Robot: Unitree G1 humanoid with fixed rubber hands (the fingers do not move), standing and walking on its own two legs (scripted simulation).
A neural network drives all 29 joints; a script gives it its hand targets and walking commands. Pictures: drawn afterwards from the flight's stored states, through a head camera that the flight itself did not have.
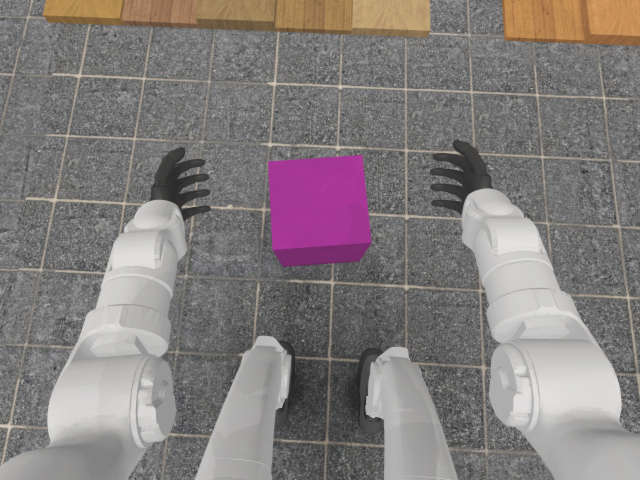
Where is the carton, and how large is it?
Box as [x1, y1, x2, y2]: [268, 155, 371, 266]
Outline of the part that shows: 361,155 268,161 272,249 283,266 357,261 360,259 371,242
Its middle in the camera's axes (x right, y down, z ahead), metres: +0.00 -0.06 +0.95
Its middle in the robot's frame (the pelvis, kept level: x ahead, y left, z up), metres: +0.54 +0.05 -0.54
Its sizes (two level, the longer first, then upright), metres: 0.210 0.200 0.250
